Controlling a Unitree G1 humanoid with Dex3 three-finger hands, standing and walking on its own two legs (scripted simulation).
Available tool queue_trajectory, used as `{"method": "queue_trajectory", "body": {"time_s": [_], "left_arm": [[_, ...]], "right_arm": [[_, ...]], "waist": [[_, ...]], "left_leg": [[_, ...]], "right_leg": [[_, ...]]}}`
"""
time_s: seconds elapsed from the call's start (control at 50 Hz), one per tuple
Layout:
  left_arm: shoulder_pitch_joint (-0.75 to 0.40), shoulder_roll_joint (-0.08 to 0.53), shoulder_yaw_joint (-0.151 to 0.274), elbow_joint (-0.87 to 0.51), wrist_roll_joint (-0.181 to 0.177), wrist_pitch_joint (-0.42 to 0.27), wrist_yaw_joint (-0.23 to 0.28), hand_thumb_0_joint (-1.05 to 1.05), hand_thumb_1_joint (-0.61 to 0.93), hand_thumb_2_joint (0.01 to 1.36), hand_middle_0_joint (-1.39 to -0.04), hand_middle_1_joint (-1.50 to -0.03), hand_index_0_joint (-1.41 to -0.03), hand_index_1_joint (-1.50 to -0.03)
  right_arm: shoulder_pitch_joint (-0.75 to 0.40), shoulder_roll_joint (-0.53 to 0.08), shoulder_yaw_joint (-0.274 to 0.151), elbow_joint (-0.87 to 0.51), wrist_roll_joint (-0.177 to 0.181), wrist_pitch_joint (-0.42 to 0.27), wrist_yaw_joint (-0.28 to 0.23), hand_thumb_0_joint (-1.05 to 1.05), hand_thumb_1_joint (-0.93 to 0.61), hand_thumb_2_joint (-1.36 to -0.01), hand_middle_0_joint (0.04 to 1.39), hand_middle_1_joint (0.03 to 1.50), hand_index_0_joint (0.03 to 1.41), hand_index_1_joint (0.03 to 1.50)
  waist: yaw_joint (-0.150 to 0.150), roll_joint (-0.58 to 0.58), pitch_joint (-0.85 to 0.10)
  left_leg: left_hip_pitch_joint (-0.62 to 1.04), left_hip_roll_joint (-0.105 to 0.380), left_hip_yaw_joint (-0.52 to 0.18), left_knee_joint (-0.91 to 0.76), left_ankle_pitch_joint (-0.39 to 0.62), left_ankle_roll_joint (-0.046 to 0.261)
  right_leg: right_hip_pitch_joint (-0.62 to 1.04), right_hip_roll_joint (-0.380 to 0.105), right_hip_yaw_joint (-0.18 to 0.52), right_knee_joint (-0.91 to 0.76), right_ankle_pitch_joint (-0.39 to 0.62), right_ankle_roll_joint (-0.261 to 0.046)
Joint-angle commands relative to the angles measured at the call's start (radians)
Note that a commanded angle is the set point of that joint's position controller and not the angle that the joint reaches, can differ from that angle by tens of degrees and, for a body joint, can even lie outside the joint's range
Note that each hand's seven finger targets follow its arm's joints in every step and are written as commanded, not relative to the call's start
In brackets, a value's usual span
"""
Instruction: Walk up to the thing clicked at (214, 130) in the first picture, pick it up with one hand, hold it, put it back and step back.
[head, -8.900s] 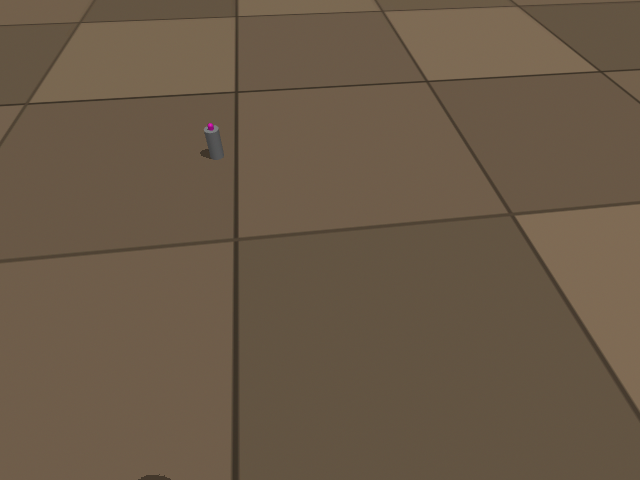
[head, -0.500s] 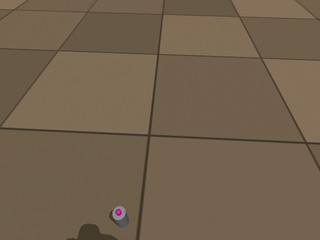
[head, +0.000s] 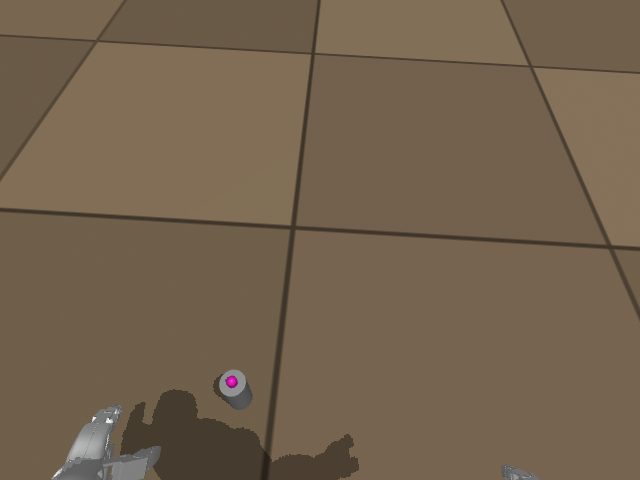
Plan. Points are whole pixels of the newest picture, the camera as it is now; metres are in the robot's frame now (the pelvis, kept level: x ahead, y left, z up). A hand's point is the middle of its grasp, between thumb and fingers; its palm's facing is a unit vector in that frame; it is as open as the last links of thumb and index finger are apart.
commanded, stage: go down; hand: left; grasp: from the side
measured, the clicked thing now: (236, 389) +0.40 +0.23 -0.67
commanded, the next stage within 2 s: none
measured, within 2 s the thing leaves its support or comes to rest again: neither
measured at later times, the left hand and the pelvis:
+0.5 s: hand (120, 479) +0.15 +0.28 -0.18, palm faces +0.06 -0.94 -0.33, open 17.2 cm; pelvis +0.00 +0.01 -0.06, yaw +0 degrees
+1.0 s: hand (118, 438) +0.21 +0.33 -0.25, palm faces +0.11 -0.96 -0.25, open 17.3 cm; pelvis -0.02 +0.01 -0.16, yaw +0 degrees
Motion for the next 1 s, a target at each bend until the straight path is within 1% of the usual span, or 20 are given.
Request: {"method": "queue_trajectory", "body": {"time_s": [0.0,0.04,0.08,0.12,0.16,0.18,0.2,0.24,0.32,0.4,0.54,0.62,0.66,0.78,0.84,0.86,0.9,0.94,0.96,0.98], "left_arm": [[0.097,0.225,0.085,-0.088,0.037,0.029,-0.001,0.0,0.027,0.147,-0.051,-0.08,-0.057,-0.069],[0.021,0.219,0.082,-0.144,0.039,0.054,-0.002,0.0,-0.1,0.124,-0.059,-0.078,-0.059,-0.073],[0.04,0.218,0.093,-0.171,0.03,0.068,-0.009,0.0,-0.222,0.086,-0.07,-0.071,-0.07,-0.066],[0.068,0.222,0.106,-0.24,0.019,0.071,-0.018,0.0,-0.332,0.065,-0.076,-0.072,-0.075,-0.069],[0.113,0.18,0.089,-0.277,0.008,0.075,-0.034,0.0,-0.425,0.059,-0.075,-0.092,-0.076,-0.088],[0.123,0.205,0.115,-0.304,0.007,0.074,-0.036,0.0,-0.455,0.038,-0.08,-0.077,-0.079,-0.075],[0.063,0.2,0.093,-0.39,0.006,0.068,-0.045,0.0,-0.482,0.034,-0.085,-0.085,-0.085,-0.082],[0.09,0.205,0.109,-0.433,0.005,0.067,-0.048,0.0,-0.536,0.016,-0.09,-0.086,-0.091,-0.084],[0.181,0.24,0.147,-0.564,0.004,0.088,-0.046,0.0,-0.552,0.011,-0.097,-0.083,-0.093,-0.083],[0.269,0.232,0.152,-0.626,0.002,0.138,-0.043,0.0,-0.587,0.013,-0.098,-0.086,-0.094,-0.087],[0.311,0.216,0.163,-0.704,-0.012,0.2,-0.055,0.0,-0.597,0.025,-0.096,-0.082,-0.089,-0.087],[0.344,0.217,0.174,-0.739,-0.024,0.193,-0.082,0.0,-0.59,0.02,-0.095,-0.081,-0.09,-0.084],[0.324,0.231,0.187,-0.757,-0.029,0.183,-0.089,0.0,-0.592,0.022,-0.096,-0.081,-0.09,-0.085],[0.175,0.293,0.276,-0.635,-0.063,0.072,-0.128,0.0,-0.588,0.026,-0.086,-0.071,-0.08,-0.076],[0.122,0.344,0.332,-0.578,-0.096,-0.039,-0.193,0.0,-0.525,0.0,-0.074,-0.02,-0.065,-0.026],[0.09,0.352,0.341,-0.546,-0.112,-0.079,-0.221,0.0,-0.52,0.015,-0.073,-0.046,-0.068,-0.049],[0.024,0.375,0.36,-0.546,-0.138,-0.158,-0.275,0.0,-0.512,0.053,-0.067,-0.076,-0.06,-0.08],[-0.009,0.416,0.372,-0.543,-0.144,-0.208,-0.321,0.0,-0.507,0.069,-0.059,-0.085,-0.051,-0.09],[-0.027,0.46,0.401,-0.571,-0.15,-0.227,-0.335,0.0,-0.476,0.076,-0.054,-0.074,-0.042,-0.081],[-0.013,0.458,0.402,-0.528,-0.155,-0.232,-0.354,0.0,-0.5,0.064,-0.059,-0.075,-0.049,-0.08]], "right_arm": [[0.048,-0.162,-0.069,-0.159,-0.005,-0.029,-0.014,0.0,-0.937,-0.907,0.199,0.3,0.2,0.3],[0.028,-0.159,-0.068,-0.19,-0.006,-0.033,-0.012,0.0,-0.918,-0.903,0.199,0.3,0.199,0.3],[0.02,-0.161,-0.069,-0.224,-0.006,-0.043,-0.008,0.0,-0.918,-0.902,0.199,0.3,0.199,0.3],[0.025,-0.156,-0.07,-0.247,-0.006,-0.057,-0.008,0.0,-0.901,-0.898,0.199,0.3,0.199,0.3],[0.036,-0.151,-0.07,-0.266,-0.007,-0.073,-0.011,0.0,-0.882,-0.892,0.199,0.3,0.199,0.3],[0.053,-0.154,-0.078,-0.266,-0.009,-0.079,-0.014,0.0,-0.878,-0.891,0.199,0.3,0.199,0.3],[0.041,-0.15,-0.076,-0.279,-0.008,-0.086,-0.015,0.0,-0.882,-0.892,0.199,0.3,0.199,0.3],[0.039,-0.147,-0.078,-0.301,-0.011,-0.101,-0.018,0.0,-0.877,-0.89,0.199,0.3,0.199,0.3],[0.039,-0.146,-0.08,-0.332,-0.011,-0.12,-0.034,0.0,-0.881,-0.891,0.199,0.3,0.199,0.3],[0.037,-0.142,-0.071,-0.351,-0.01,-0.133,-0.05,0.0,-0.885,-0.892,0.2,0.3,0.199,0.3],[0.032,-0.13,-0.06,-0.374,-0.018,-0.161,-0.069,0.0,-0.896,-0.896,0.2,0.3,0.199,0.3],[0.038,-0.129,-0.061,-0.383,-0.025,-0.179,-0.068,0.0,-0.902,-0.898,0.199,0.3,0.199,0.3],[0.024,-0.126,-0.06,-0.398,-0.025,-0.186,-0.069,0.0,-0.907,-0.899,0.199,0.3,0.199,0.3],[0.012,-0.131,-0.058,-0.384,-0.033,-0.215,-0.065,0.0,-0.931,-0.906,0.199,0.3,0.199,0.3],[0.019,-0.153,-0.066,-0.372,-0.034,-0.23,-0.055,0.0,-0.933,-0.907,0.199,0.3,0.199,0.3],[0.017,-0.161,-0.066,-0.368,-0.032,-0.233,-0.052,0.0,-0.933,-0.907,0.199,0.3,0.199,0.3],[0.03,-0.176,-0.065,-0.349,-0.036,-0.24,-0.047,0.0,-0.945,-0.91,0.199,0.3,0.199,0.3],[0.026,-0.188,-0.069,-0.34,-0.037,-0.235,-0.051,0.0,-0.921,-0.905,0.199,0.3,0.199,0.3],[0.03,-0.198,-0.069,-0.334,-0.038,-0.229,-0.051,0.0,-0.913,-0.904,0.199,0.3,0.199,0.3],[0.025,-0.203,-0.068,-0.325,-0.039,-0.223,-0.051,0.0,-0.91,-0.903,0.199,0.3,0.199,0.3]], "waist": [[0.04,0.053,-0.281],[0.021,0.053,-0.243],[0.011,0.052,-0.217],[0.013,0.057,-0.233],[-0.003,0.024,-0.234],[0.001,0.029,-0.274],[-0.008,0.057,-0.278],[-0.012,0.053,-0.294],[-0.003,0.102,-0.348],[-0.008,0.094,-0.349],[-0.02,0.095,-0.32],[-0.015,0.119,-0.356],[-0.023,0.108,-0.35],[-0.031,0.064,-0.339],[-0.011,0.096,-0.42],[-0.022,0.088,-0.456],[-0.013,0.12,-0.537],[-0.005,0.156,-0.59],[0.016,0.175,-0.649],[0.014,0.186,-0.655]], "left_leg": [[0.056,-0.055,0.001,0.02,0.196,0.011],[0.011,-0.045,-0.011,0.048,0.15,0.01],[-0.04,-0.036,-0.015,0.088,0.088,0.01],[-0.073,-0.033,-0.021,0.121,0.059,0.011],[-0.104,-0.028,-0.029,0.154,0.032,0.015],[-0.115,-0.029,-0.026,0.181,0.055,0.016],[-0.117,-0.024,-0.033,0.196,0.038,0.013],[-0.15,-0.018,-0.043,0.23,0.012,0.014],[-0.157,-0.014,-0.05,0.267,0.011,0.011],[-0.19,-0.015,-0.053,0.304,0.008,0.014],[-0.263,-0.013,-0.063,0.367,0.003,0.017],[-0.274,-0.005,-0.079,0.398,0.057,0.012],[-0.307,-0.008,-0.08,0.419,0.018,0.015],[-0.503,-0.016,-0.066,0.574,-0.096,0.027],[-0.571,-0.019,-0.071,0.662,-0.1,0.026],[-0.604,-0.019,-0.077,0.702,-0.094,0.028],[-0.631,-0.02,-0.089,0.763,-0.067,0.026],[-0.639,-0.019,-0.096,0.801,-0.099,0.023],[-0.611,-0.013,-0.103,0.812,-0.071,0.019],[-0.627,-0.013,-0.108,0.831,-0.068,0.016]], "right_leg": [[0.069,0.025,0.008,0.016,0.199,-0.03],[-0.003,0.029,0.001,0.037,0.144,-0.033],[-0.076,0.035,-0.005,0.076,0.072,-0.034],[-0.117,0.035,-0.006,0.112,0.04,-0.036],[-0.148,0.039,-0.012,0.147,0.018,-0.031],[-0.15,0.034,-0.007,0.169,0.044,-0.029],[-0.191,0.035,-0.007,0.193,0.026,-0.03],[-0.228,0.037,-0.009,0.234,-0.001,-0.03],[-0.268,0.033,-0.005,0.283,-0.009,-0.03],[-0.278,0.033,-0.005,0.304,-0.006,-0.026],[-0.354,0.031,-0.009,0.356,-0.022,-0.024],[-0.387,0.032,-0.017,0.414,-0.002,-0.029],[-0.416,0.031,-0.016,0.424,-0.025,-0.027],[-0.579,0.027,-0.003,0.547,-0.104,-0.023],[-0.688,0.024,0.004,0.667,-0.125,-0.031],[-0.729,0.024,0.004,0.707,-0.123,-0.031],[-0.797,0.02,0.006,0.781,-0.109,-0.034],[-0.855,0.018,0.013,0.82,-0.144,-0.036],[-0.86,0.016,0.018,0.837,-0.134,-0.038],[-0.891,0.016,0.016,0.861,-0.137,-0.039]]}}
